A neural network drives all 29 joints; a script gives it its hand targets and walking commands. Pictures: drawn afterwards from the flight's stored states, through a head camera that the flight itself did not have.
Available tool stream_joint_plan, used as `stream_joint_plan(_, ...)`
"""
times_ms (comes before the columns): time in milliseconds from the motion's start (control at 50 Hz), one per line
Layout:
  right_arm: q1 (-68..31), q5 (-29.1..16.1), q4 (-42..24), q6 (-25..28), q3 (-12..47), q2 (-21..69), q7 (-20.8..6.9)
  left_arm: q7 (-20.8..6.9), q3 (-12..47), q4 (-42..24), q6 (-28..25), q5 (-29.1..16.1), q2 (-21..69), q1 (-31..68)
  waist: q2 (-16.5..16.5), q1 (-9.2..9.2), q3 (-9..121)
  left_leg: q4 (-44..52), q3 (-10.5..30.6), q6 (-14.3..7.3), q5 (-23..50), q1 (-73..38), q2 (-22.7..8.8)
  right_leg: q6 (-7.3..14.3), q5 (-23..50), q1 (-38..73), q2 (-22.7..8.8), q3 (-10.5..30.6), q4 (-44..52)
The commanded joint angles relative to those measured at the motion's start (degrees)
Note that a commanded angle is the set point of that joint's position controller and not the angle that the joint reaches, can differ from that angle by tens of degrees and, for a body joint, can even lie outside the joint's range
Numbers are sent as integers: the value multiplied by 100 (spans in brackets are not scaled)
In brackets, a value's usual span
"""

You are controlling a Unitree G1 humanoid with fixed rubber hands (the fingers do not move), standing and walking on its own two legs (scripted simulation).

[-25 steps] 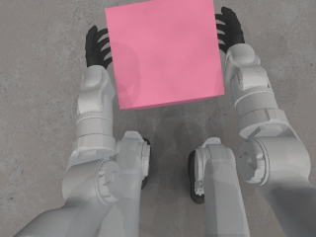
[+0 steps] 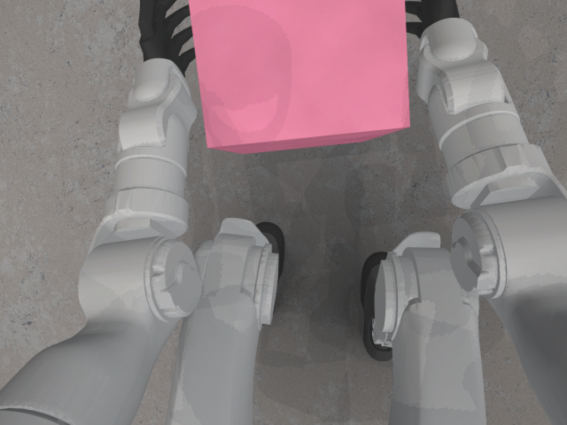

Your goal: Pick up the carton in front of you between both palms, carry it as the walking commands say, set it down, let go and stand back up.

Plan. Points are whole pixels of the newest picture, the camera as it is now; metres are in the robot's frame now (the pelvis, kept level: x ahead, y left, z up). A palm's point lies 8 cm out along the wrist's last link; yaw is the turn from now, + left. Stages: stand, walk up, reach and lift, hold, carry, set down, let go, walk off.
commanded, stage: set down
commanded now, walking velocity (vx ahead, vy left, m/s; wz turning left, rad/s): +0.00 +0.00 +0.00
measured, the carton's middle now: (297, 69) +0.51 +0.05 -0.23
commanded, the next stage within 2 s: none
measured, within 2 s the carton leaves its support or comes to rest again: rests again in 0.66 s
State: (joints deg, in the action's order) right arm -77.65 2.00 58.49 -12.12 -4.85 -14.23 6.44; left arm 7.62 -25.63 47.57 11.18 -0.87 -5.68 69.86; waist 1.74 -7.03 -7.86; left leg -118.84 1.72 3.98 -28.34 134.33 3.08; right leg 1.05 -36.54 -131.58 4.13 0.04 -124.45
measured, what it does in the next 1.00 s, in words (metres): stands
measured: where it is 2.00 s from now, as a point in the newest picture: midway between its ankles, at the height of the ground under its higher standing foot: (319, 306)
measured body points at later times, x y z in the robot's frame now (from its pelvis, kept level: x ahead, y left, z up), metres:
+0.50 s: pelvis -0.01 +0.00 -0.01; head +0.34 -0.03 +0.26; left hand +0.51 +0.20 -0.16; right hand +0.55 -0.10 -0.19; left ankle +0.13 +0.13 -0.35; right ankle +0.08 -0.10 -0.35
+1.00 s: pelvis -0.01 +0.00 -0.01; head +0.35 -0.03 +0.25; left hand +0.50 +0.22 -0.18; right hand +0.55 -0.10 -0.20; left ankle +0.13 +0.13 -0.35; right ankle +0.08 -0.10 -0.35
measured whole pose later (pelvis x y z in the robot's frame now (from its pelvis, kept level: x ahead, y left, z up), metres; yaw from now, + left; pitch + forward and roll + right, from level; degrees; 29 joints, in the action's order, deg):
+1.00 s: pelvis -0.01 +0.00 -0.01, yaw +0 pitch +37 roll +3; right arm -83.3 7.7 65.6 -5.8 -8.4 -15.0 0.6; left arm 2.2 -28.2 62.2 4.3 0.2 -11.9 75.7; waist 3.5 -5.6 -18.3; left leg -122.4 0.5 4.1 -28.5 130.7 3.4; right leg 0.2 -36.7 -128.4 4.8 1.6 -128.6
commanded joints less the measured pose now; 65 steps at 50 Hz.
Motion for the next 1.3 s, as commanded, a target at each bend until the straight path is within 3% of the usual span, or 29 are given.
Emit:
stream_joint_plan(0, -3169, -508, -1204, 444, 1619, 5311, -1333, -1627, 2435, -431, -34, -568, 5397, 3107, -1009, 267, 6703, 258, -679, -17, 2326, -3416, 400, -52, 2683, 3656, 373, 2, 1259)
stream_joint_plan(100, -3276, -561, -1011, 519, 1556, 5157, -1278, -1592, 2219, -374, -136, -505, 5085, 3204, -997, 101, 6298, 219, -716, -24, 2072, -3123, 380, -35, 2433, 3509, 382, 70, 1223)
stream_joint_plan(200, -3385, -475, -733, 583, 1361, 4877, -1265, -1579, 1931, -95, -205, -411, 4868, 3228, -1057, 69, 5777, 199, -688, -57, 1791, -2916, 356, -2, 2044, 3193, 365, 70, 1205)
stream_joint_plan(280, -3355, -301, -486, 588, 1161, 4689, -1286, -1606, 1714, 132, -232, -325, 4739, 3249, -1095, 125, 5340, 192, -654, -86, 1578, -2769, 359, 24, 1762, 2842, 346, 46, 1205)
stream_joint_plan(500, -2870, 131, 63, 536, 614, 4057, -1402, -1631, 1235, 574, -237, 55, 4237, 3040, -815, 315, 4377, 210, -543, -109, 1294, -2542, 378, 92, 1450, 2170, 285, 80, 1226)
stream_joint_plan(700, -2364, 518, 374, 456, 276, 3522, -1403, -1636, 964, 853, -279, 145, 3638, 2933, -611, 529, 3750, 172, -436, -101, 1155, -2259, 382, 159, 1408, 1985, 208, 180, 1183)
stream_joint_plan(860, -2243, 694, 390, 504, 169, 2844, -1322, -1505, 760, 1024, -394, 171, 3072, 2747, -556, 570, 3593, 98, -462, -9, 1090, -2459, 323, 122, 1330, 2146, 126, 193, 1099)
stream_joint_plan(920, -2054, 670, 401, 617, -120, 1365, -999, -1169, 309, 1179, -577, 137, 1730, 2185, -617, 537, 3775, 57, -529, 96, 1185, -2764, 193, -12, 1323, 2379, 28, 147, 1085)
stream_joint_plan(940, -1828, 647, 390, 690, -296, 220, -748, -901, 54, 1245, -689, 143, 645, 1713, -634, 522, 3846, 68, -555, 143, 1208, -2882, 120, -73, 1319, 2479, -40, 128, 1083)
stream_joint_plan(980, -1831, 306, 344, 853, -201, -1244, -313, -381, 114, 1230, -971, -141, -931, 1399, -662, 446, 4220, 92, -571, 176, 1308, -3075, 31, -132, 1417, 2712, -163, 185, 1061)
stream_joint_plan(1060, -2285, -531, 235, 970, 401, -1355, -249, -140, 540, 1464, -1217, -797, -1424, 1489, -1010, 62, 4528, 82, -543, 25, 1562, -2889, -101, -158, 1609, 2798, -312, 343, 937)
stream_joint_plan(1140, -2445, -1168, 39, 1013, 963, -1128, -426, -112, 738, 1226, -1360, -962, -1507, 1497, -1155, -349, 4868, 126, -568, -98, 1912, -2985, -191, -214, 1886, 2960, -317, 408, 856)
stream_joint_plan(1200, -2252, -1348, 30, 976, 1037, -1246, -459, -79, 778, 994, -1353, -992, -1584, 1335, -1105, -428, 5335, 202, -587, -114, 2089, -3331, -211, -242, 2011, 3185, -290, 340, 874)
stream_joint_plan(1280, -1903, -1188, -160, 881, 794, -1530, -365, 6, 813, 299, -1239, -1013, -1625, 1051, -1061, -307, 6526, 369, -626, -96, 2308, -4152, -147, -216, 2104, 3724, -228, 163, 1021)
